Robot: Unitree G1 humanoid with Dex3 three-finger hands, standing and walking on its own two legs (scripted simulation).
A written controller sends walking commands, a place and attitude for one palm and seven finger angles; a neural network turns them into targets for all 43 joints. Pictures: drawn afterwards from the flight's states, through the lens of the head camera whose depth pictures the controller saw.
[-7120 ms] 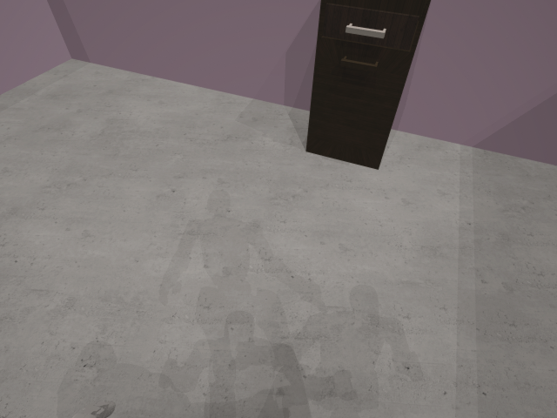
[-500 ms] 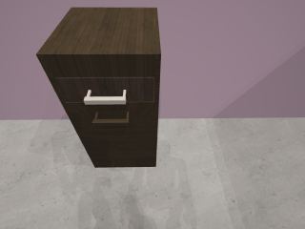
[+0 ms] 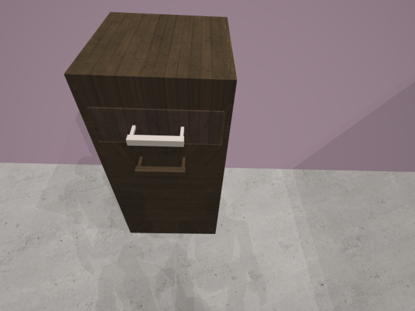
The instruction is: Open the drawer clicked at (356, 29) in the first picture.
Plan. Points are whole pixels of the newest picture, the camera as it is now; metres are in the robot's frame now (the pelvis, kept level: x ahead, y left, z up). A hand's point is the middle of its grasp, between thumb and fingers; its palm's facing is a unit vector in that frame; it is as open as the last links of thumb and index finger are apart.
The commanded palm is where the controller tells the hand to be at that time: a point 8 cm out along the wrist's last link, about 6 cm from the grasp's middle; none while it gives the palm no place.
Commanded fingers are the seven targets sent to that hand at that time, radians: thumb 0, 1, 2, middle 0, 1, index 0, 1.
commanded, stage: look again from close up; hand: left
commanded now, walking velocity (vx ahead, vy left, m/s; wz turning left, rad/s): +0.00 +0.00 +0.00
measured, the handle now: (156, 135) +0.58 +0.19 -0.04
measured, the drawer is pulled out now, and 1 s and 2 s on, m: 0.00 0.00 0.00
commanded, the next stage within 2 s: shuffle to correct the standing spot in 0.02 s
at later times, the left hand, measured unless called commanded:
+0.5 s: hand out of the picture +0.00 +0.14 -0.18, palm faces +0.08 -0.98 -0.19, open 7.4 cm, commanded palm none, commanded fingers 0.00 0.90 0.90 -0.20 -0.30 -0.20 -0.30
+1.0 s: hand out of the picture +0.09 +0.13 -0.17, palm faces +0.10 -0.96 -0.24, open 7.3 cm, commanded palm none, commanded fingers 0.00 0.90 0.90 -0.20 -0.30 -0.20 -0.30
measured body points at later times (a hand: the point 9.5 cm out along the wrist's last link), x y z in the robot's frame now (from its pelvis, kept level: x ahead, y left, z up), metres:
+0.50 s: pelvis +0.03 -0.03 +0.00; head +0.04 -0.03 +0.45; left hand +0.00 +0.19 -0.16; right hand +0.01 -0.25 -0.16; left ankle +0.00 +0.08 -0.71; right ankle -0.03 -0.11 -0.73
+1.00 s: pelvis +0.06 -0.05 -0.01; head +0.09 -0.06 +0.44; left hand +0.08 +0.19 -0.15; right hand +0.18 -0.26 -0.16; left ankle +0.13 +0.07 -0.73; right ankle +0.05 -0.17 -0.72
